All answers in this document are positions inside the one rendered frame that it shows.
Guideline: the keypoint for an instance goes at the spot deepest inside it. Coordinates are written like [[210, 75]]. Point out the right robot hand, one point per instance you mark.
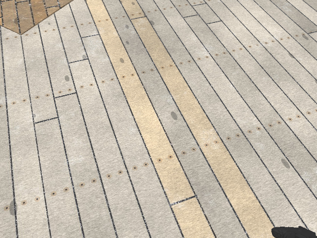
[[292, 232]]

